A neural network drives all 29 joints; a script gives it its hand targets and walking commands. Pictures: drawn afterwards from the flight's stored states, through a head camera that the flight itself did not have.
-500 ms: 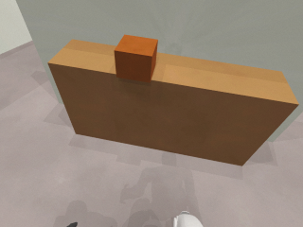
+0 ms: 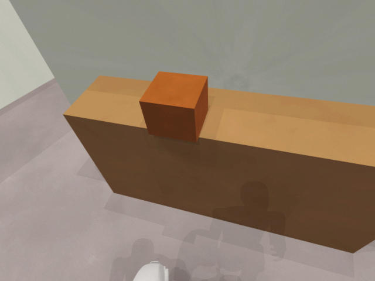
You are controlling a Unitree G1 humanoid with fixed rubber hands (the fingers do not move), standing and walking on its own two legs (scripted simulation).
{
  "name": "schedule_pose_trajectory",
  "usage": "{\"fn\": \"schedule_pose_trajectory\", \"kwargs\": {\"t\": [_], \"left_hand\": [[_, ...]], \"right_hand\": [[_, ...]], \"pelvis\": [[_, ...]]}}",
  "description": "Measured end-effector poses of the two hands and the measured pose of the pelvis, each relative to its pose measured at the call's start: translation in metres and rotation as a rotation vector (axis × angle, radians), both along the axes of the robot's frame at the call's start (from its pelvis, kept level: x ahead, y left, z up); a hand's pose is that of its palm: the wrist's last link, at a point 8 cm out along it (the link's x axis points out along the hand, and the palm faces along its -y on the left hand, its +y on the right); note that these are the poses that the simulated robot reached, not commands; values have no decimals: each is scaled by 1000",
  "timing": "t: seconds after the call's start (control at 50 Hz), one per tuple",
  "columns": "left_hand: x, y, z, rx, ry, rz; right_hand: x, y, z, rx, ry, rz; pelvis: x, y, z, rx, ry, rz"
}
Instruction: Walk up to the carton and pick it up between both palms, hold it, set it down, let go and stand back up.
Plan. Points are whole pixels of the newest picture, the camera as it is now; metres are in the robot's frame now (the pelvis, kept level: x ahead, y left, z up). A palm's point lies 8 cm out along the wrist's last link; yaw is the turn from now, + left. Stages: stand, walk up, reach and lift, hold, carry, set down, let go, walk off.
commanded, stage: walk up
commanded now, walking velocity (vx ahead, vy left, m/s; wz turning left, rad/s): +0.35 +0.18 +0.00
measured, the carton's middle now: (177, 106) +0.67 +0.09 -0.04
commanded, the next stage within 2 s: none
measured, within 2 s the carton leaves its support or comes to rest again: neither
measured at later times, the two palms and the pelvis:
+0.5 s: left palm (76, 267) +0.18 +0.32 -0.16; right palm out of the picture +0.15 -0.15 -0.12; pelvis +0.15 +0.08 +0.00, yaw +0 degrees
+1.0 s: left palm (112, 232) +0.27 +0.24 -0.13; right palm (282, 280) +0.18 -0.18 -0.16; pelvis +0.19 +0.02 +0.00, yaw -1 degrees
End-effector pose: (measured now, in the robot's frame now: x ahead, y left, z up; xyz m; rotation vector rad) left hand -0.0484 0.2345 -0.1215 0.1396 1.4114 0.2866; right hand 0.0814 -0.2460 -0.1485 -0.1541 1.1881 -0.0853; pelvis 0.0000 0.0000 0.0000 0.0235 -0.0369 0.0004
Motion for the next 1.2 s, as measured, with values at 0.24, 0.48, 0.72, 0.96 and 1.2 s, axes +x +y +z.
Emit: {"fn": "schedule_pose_trajectory", "kwargs": {"t": [0.24,0.48,0.72,0.96,1.2], "left_hand": [[25,37,-37,-118,171,98],[219,88,-39,-122,-81,-92],[334,49,-20,-65,-224,-202],[321,7,-12,-54,-184,-153],[263,15,-22,-64,-56,-70]], "right_hand": [[166,95,11,-17,-142,134],[78,96,30,-108,96,-105],[31,85,9,-13,290,-198],[90,65,-10,46,211,-137],[111,53,0,-5,199,-88]], "pelvis": [[92,64,-21,-42,24,20],[142,85,1,-66,14,0],[181,51,-4,-8,21,-16],[194,27,-2,-18,7,-15],[199,24,0,-18,6,-10]]}}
